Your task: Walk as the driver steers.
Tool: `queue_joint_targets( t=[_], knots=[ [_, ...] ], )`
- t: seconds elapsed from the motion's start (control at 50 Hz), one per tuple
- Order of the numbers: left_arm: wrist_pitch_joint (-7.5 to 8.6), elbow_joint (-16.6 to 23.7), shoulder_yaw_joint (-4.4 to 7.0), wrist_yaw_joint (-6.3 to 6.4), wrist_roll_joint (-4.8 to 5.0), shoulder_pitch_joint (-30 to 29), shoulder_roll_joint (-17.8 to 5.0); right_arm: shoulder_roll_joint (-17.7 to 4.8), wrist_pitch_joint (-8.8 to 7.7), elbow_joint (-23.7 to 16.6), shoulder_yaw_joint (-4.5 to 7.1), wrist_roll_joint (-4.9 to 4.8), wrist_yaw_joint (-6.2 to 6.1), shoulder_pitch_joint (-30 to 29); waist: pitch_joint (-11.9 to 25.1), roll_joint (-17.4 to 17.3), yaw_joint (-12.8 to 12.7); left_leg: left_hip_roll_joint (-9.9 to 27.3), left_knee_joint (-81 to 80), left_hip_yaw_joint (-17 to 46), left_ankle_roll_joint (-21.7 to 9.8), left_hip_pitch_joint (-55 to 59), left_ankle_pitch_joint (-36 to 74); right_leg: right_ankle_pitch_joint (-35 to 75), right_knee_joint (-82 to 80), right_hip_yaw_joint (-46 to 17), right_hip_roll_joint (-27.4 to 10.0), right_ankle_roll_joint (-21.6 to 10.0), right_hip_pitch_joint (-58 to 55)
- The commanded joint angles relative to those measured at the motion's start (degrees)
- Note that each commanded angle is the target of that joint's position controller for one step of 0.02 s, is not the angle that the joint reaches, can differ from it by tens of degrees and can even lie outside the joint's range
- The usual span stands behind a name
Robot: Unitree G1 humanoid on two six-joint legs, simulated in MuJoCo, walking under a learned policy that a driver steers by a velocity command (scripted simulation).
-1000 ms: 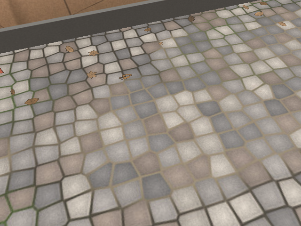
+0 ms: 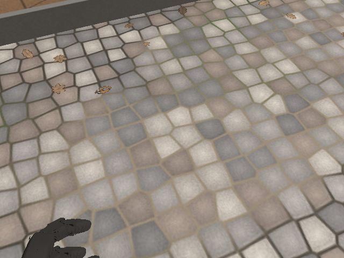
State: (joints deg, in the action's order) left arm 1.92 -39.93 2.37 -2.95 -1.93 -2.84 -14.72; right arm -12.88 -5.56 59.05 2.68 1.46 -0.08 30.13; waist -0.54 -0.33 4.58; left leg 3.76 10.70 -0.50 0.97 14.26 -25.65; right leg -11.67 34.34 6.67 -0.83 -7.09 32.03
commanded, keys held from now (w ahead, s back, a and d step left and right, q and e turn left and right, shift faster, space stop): w+shift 0.24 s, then w+q+shift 0.76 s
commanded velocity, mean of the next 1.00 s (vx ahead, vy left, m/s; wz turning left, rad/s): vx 0.98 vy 0.00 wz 0.53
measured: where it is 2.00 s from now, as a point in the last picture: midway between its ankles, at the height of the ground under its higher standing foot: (99, 88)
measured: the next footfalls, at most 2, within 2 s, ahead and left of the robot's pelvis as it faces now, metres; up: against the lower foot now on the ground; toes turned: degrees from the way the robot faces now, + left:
left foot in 0.50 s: +0.63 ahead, +0.02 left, +0.00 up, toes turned +10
right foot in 0.90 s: +1.10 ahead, -0.03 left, +0.00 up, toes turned +31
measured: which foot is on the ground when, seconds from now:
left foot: down 0.00-0.02, up 0.04-0.48, down 0.50-0.90, up 0.92-1.00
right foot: down 0.00-0.50, up 0.52-0.88, down 0.90-1.00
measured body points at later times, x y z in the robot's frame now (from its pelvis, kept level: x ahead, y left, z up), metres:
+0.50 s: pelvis +0.45 -0.02 -0.01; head +0.48 -0.02 +0.44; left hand +0.35 +0.22 -0.15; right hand +0.68 -0.23 -0.11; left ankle +0.59 +0.01 -0.72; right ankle +0.16 -0.11 -0.67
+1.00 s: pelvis +0.93 +0.04 +0.01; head +0.97 +0.06 +0.46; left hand +0.97 +0.35 -0.08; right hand +1.12 -0.21 -0.11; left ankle +0.71 +0.03 -0.60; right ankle +1.06 -0.05 -0.71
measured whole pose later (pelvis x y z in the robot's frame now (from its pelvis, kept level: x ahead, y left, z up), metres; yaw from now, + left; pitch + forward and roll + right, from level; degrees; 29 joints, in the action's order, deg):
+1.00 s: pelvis +0.93 +0.04 +0.01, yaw +33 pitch +2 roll -1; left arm 4.6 -38.8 0.9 0.8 -3.6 6.0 -16.0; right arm -20.5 -3.2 48.7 4.6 0.1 0.2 19.4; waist -2.8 -1.4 4.0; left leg -5.2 72.3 6.4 -7.1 -15.3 -20.1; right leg -12.1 34.9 1.9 -1.6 1.7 24.4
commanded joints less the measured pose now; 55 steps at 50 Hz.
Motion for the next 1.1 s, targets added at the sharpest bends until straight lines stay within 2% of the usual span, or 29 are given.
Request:
queue_joint_targets(
  t=[0.02,0.04,0.06,0.1,0.14,0.2,0.26,0.34,0.4,0.44,0.48,0.5,0.52,0.54,0.58,0.64,0.68,0.72,0.78,0.84,0.86,0.88,0.9,0.92,0.94,0.96,0.98,1.0,1.1],
  knots=[
    [1.41,-5.88,5.5,2.73,-1.8,31.92,-15.62,-6.26,0.01,-5.41,0.95,-0.42,-0.1,-2.27,16.73,5.35,-16.83,1.85,55.46,-2.31,-7.51,-40.09,34.1,-28.01,-4.23,-18.61,-10.9,-4.63,-54.49],
    [1.98,-6.36,5.52,2.06,-1.32,33.03,-17.29,-3.06,-1.59,-8.06,0.46,-1.89,0.49,-3.35,22.61,16.68,-13.95,-6.95,69.58,5.65,-7.82,-51.9,-0.35,-48.43,-20.23,-51.36,-21.23,-6.19,-55.62],
    [2.17,-6.24,5.0,1.66,-1.02,25.36,-14.41,-5.99,-1.94,-9.78,1.23,-1.89,0.48,-9.65,12.12,10.3,-11.54,-3.9,74.18,9.1,-9.12,-58.85,6.5,-42.45,-24.33,-51.27,-19.53,-5.28,-47.63],
    [3.1,-6.88,3.09,1.48,-0.55,20.53,-6.95,-6.36,-1.93,-10.12,1.0,-1.38,1.15,-13.15,2.83,-0.13,-7.64,1.84,69.48,5.8,-8.79,-56.19,14.36,-23.14,-22.89,-33.08,-16.24,-4.99,-32.02],
    [3.87,-8.69,1.61,1.76,0.03,19.67,-3.57,-3.03,0.03,-10.34,0.1,0.66,2.31,-10.99,0.31,3.08,-2.85,4.08,65.12,5.75,-7.32,-51.25,14.6,-19.39,-25.54,-24.25,-12.1,-3.23,-22.09],
    [5.17,-11.02,1.27,1.89,1.09,23.17,-3.43,-2.51,2.1,-13.71,-0.57,0.95,3.36,-18.25,-6.32,2.51,-2.33,5.88,61.14,3.1,-5.23,-58.6,17.46,-14.44,-31.12,-18.95,-10.25,-4.16,-18.65],
    [5.93,-11.96,0.98,1.65,1.14,26.51,-3.88,-3.36,1.98,-17.32,-1.28,0.26,3.59,-27.89,-9.82,1.01,-3.97,4.74,46.45,-1.01,-4.61,-60.11,25.61,0.12,-34.56,-9.74,-6.6,-3.69,-19.06],
    [6.96,-13.82,0.52,2.53,1.92,31.28,-5.05,-2.5,1.76,-18.72,-2.32,-1.01,4.35,-34.22,-10.14,0.27,-5.93,-0.55,28.89,-5.91,-7.65,-49.71,37.07,26.28,-38.53,0.51,-7.31,1.04,-25.22],
    [6.04,-14.3,0.54,4.14,1.0,32.77,-7.4,-4.53,1.68,-17.82,-2.03,-0.57,3.71,-33.22,-4.81,4.56,-4.92,-6.92,24.64,-10.93,-9.8,-45.87,34.04,62.14,-29.28,4.79,-8.61,4.41,-40.11],
    [3.96,-14.14,1.43,5.78,-0.7,32.26,-10.62,-7.41,1.84,-15.51,-1.03,-0.44,3.17,-24.05,2.3,8.36,0.32,-11.4,24.75,-11.77,-11.4,-36.87,26.33,80.29,-11.72,5.5,-10.49,5.95,-45.56],
    [2.22,-12.06,2.49,6.3,-1.62,26.45,-13.09,-12.05,2.07,-8.8,1.58,-0.45,2.22,-1.22,10.97,8.86,11.05,-10.61,20.0,-6.7,-14.99,-14.85,20.09,74.86,20.76,5.22,-10.82,5.23,-37.06],
    [3.03,-10.79,1.78,5.15,-1.99,23.94,-9.16,-14.27,2.79,-7.54,2.99,-0.4,1.19,1.61,10.55,2.61,9.3,-4.27,25.28,2.57,-16.26,-3.63,11.33,28.35,39.62,3.25,-4.69,3.93,-20.03],
    [4.45,-4.89,0.25,3.58,0.9,27.05,-2.23,-20.74,3.6,-8.83,4.72,1.18,1.06,-3.51,13.96,-17.5,0.48,10.42,17.77,38.33,-30.25,13.31,11.08,-17.28,62.17,-3.54,5.73,8.56,10.76],
    [5.98,-2.66,-0.28,3.72,0.86,20.72,-5.1,-18.29,3.69,-9.72,4.97,0.13,1.04,-4.93,15.16,-4.95,2.82,11.37,6.74,47.86,-30.05,12.69,4.44,-10.97,61.12,-12.53,2.7,6.34,17.74],
    [7.07,-1.69,-0.47,3.39,0.26,16.09,-6.17,-11.73,3.18,-8.62,3.78,-0.18,0.72,-8.39,2.01,6.72,-2.03,7.65,1.97,36.56,-23.72,-6.8,8.84,-4.9,48.03,-12.55,-2.6,5.15,13.16],
    [3.42,-0.05,-1.26,2.67,-2.66,15.63,-4.3,-9.21,1.38,-8.83,2.3,-1.33,0.04,-10.47,-3.04,5.8,-7.59,0.62,0.9,25.79,-21.28,-24.81,17.13,-8.33,39.31,-11.32,-5.6,8.55,5.84],
    [2.36,3.79,-2.03,2.13,-2.72,8.86,-3.69,-11.71,0.21,-9.68,2.74,-1.61,0.27,-10.32,-6.2,3.85,-6.93,-2.29,-2.4,22.67,-20.98,-34.1,19.69,-5.53,28.14,-7.94,-6.06,10.37,3.29],
    [2.56,7.05,-2.82,1.52,-1.61,1.25,-3.1,-12.26,-0.17,-9.97,3.11,-1.36,0.4,-8.72,-8.01,1.65,-4.5,-4.7,-3.34,20.57,-18.85,-38.24,27.02,5.94,15.3,-5.94,-4.93,11.03,-1.07],
    [2.84,8.64,-3.07,1.45,-0.06,-2.29,-3.35,-13.74,-0.09,-9.62,3.96,-2.02,1.09,-4.73,-4.54,-1.48,-0.41,-4.44,-2.07,20.65,-15.1,-32.04,39.79,19.05,3.17,-4.84,-1.55,9.44,-7.81],
    [3.03,8.87,-2.11,2.31,0.14,-0.13,-6.51,-15.31,0.33,-10.01,4.5,-2.02,0.42,-4.58,-0.36,-2.65,-1.39,-3.54,6.85,21.59,-11.81,-21.83,53.71,15.92,-4.88,-6.25,1.3,7.86,-14.33],
    [3.24,7.44,-1.0,3.0,0.34,5.42,-9.15,-16.96,0.34,-10.33,4.85,-1.58,0.27,-5.2,4.13,-3.04,-4.14,-3.33,15.0,22.07,-10.34,-19.8,60.27,11.81,-4.76,-6.94,2.68,7.28,-21.2],
    [3.52,5.11,0.28,3.84,0.66,15.35,-11.67,-19.15,0.25,-11.13,5.31,-1.23,0.37,-8.25,9.29,-3.36,-10.5,-4.08,27.1,21.91,-9.21,-22.01,60.07,8.17,-4.73,-7.53,1.76,6.87,-31.71],
    [3.58,2.19,1.86,5.06,0.08,28.04,-15.05,-16.98,-0.3,-12.36,4.77,-0.69,0.61,-11.53,15.24,-2.64,-16.9,-6.28,42.27,20.13,-8.53,-29.96,51.86,0.0,-1.45,-10.69,-3.21,6.1,-45.7],
    [3.68,0.58,2.9,5.79,-2.41,35.78,-18.31,-6.33,-0.6,-14.71,2.16,-1.19,0.34,-10.72,21.1,11.81,-16.26,-11.31,62.75,14.42,-8.55,-44.48,3.37,-17.19,-3.96,-28.76,-19.82,4.13,-58.75],
    [3.31,1.49,3.64,4.72,-2.4,29.05,-20.66,-6.59,-0.2,-18.48,1.05,-3.71,0.12,-4.29,26.79,25.63,-8.55,-11.43,72.44,9.82,-8.23,-54.49,-2.48,-24.86,-17.03,-59.6,-28.65,-0.74,-59.13],
    [2.95,3.11,2.84,4.2,-2.0,21.75,-13.38,-10.54,1.09,-16.25,1.34,-1.95,-0.43,-8.64,16.78,13.42,-8.6,-5.89,73.18,7.99,-8.31,-58.08,4.67,-32.93,-18.9,-52.32,-24.84,-1.06,-50.1],
    [2.75,2.78,1.74,3.95,-1.57,18.97,-8.66,-11.1,1.81,-16.27,1.51,-0.88,0.27,-12.42,9.01,6.08,-8.51,-3.62,70.15,6.3,-7.7,-57.82,8.94,-26.24,-18.59,-40.79,-21.71,-0.46,-41.8],
    [2.71,1.37,1.39,3.83,-1.85,19.36,-7.18,-10.51,2.43,-16.46,1.56,-0.31,1.13,-15.02,5.0,2.04,-8.14,-2.0,68.28,5.73,-7.23,-56.81,9.7,-16.36,-19.15,-32.99,-19.44,0.46,-36.16],
    [5.02,-5.72,0.43,2.53,0.85,24.17,-3.87,-5.01,5.45,-23.5,-0.43,0.62,4.05,-23.84,-1.56,5.48,-4.63,2.5,63.67,3.35,-6.92,-59.58,13.62,8.63,-23.5,-10.09,-15.43,3.86,-27.45]
  ],
)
